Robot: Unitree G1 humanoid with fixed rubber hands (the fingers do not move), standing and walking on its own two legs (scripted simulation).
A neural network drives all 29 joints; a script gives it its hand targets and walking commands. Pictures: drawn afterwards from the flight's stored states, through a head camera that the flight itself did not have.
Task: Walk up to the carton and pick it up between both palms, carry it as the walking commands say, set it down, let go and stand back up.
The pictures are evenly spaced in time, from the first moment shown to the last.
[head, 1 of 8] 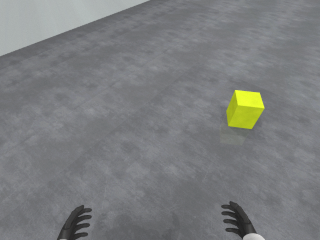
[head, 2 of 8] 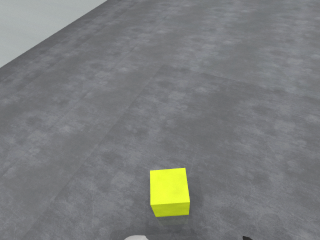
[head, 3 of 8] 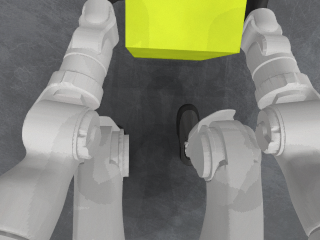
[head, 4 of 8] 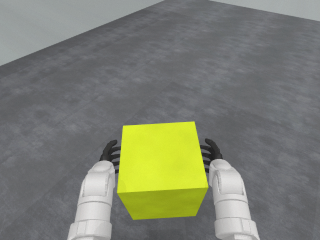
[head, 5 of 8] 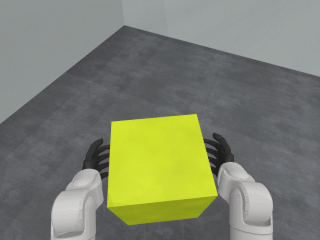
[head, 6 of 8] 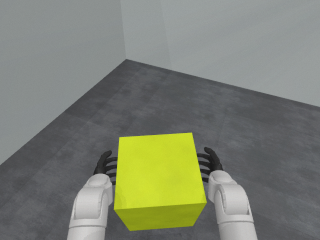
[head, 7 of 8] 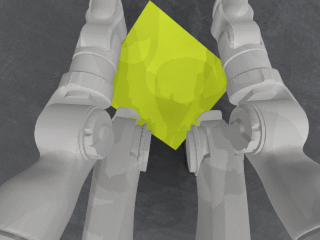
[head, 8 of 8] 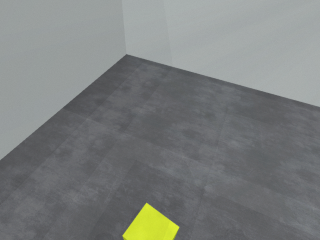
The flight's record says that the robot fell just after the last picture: no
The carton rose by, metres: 0.68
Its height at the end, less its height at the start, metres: +0.00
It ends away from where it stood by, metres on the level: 3.14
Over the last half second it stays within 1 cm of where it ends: yes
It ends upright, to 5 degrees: yes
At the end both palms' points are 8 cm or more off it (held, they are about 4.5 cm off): yes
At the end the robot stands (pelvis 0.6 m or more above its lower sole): yes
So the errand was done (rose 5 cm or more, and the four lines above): yes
